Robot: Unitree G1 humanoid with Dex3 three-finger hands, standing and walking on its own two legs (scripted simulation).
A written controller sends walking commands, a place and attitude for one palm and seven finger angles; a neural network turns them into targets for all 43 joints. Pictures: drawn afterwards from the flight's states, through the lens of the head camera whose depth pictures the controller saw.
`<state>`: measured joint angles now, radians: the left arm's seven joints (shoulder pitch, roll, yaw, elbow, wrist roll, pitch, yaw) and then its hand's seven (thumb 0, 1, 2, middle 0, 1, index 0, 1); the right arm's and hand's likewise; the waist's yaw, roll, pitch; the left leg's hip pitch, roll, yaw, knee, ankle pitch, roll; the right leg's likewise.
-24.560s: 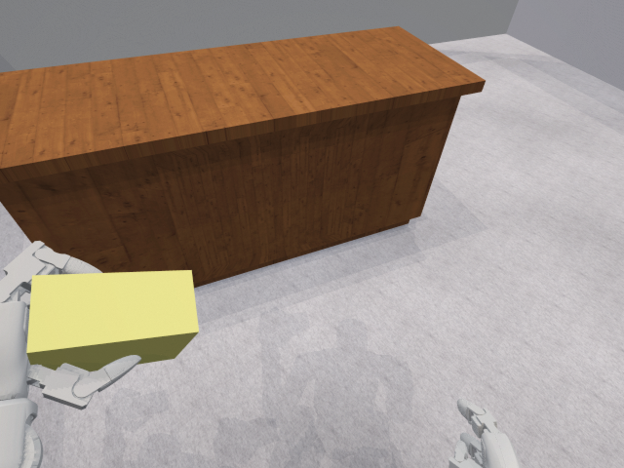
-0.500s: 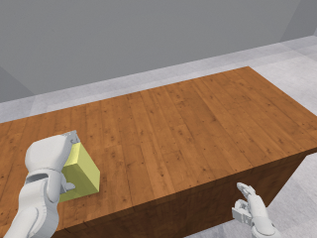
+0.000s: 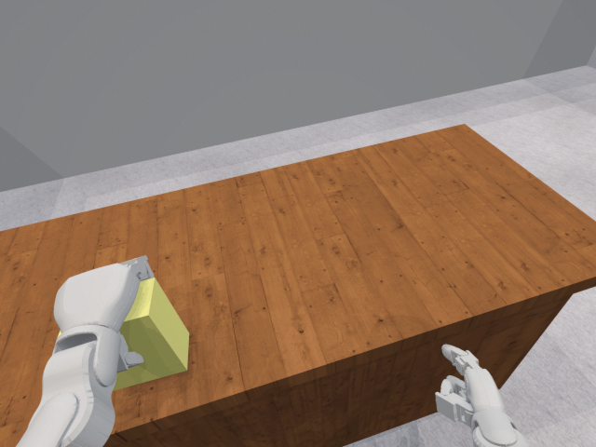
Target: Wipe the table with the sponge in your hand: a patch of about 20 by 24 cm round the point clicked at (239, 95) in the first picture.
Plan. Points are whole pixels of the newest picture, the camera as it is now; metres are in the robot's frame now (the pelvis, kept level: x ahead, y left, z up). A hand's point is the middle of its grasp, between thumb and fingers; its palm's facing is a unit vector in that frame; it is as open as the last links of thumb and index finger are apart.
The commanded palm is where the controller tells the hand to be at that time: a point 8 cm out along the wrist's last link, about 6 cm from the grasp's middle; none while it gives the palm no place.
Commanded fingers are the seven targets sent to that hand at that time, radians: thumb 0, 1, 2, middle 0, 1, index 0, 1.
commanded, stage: move the sponge above the wiping area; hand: left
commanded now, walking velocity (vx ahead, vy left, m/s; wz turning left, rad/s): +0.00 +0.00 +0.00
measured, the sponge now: (139, 345) +0.22 +0.27 +0.03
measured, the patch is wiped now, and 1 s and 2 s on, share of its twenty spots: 0.00 0.00 0.00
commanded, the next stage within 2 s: lower the sponge onto the table in 0.94 s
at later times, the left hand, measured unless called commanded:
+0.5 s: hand (116, 330) +0.21 +0.28 +0.07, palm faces +0.01 -0.11 -0.99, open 10.6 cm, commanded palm +0.18 +0.27 +0.14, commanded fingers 0.00 0.10 1.30 -1.20 -1.60 -1.20 -1.60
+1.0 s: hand (112, 332) +0.21 +0.28 +0.08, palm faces +0.02 -0.12 -0.99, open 10.6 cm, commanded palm +0.18 +0.28 +0.15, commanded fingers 0.00 0.10 1.30 -1.20 -1.60 -1.20 -1.60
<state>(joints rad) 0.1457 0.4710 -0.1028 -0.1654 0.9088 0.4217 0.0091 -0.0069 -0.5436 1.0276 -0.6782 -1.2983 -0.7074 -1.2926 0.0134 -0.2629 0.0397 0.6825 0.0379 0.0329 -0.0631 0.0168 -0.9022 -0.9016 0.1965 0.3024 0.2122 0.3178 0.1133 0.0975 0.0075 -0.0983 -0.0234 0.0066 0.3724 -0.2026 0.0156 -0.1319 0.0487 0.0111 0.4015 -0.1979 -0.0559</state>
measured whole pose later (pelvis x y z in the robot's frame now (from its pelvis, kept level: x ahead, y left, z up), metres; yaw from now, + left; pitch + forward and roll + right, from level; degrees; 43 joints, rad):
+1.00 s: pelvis +0.00 +0.01 +0.00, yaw +0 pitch -5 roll +0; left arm 0.22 0.47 -0.09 -0.21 0.91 0.38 0.02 -0.01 -0.54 1.03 -0.68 -1.30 -0.71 -1.29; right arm 0.02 -0.26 0.02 0.70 0.03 0.04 -0.06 0.02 -0.90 -0.90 0.20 0.30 0.17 0.29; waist 0.13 0.09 0.01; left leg -0.09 -0.03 0.01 0.37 -0.20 0.03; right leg -0.12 0.04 0.02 0.39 -0.19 -0.04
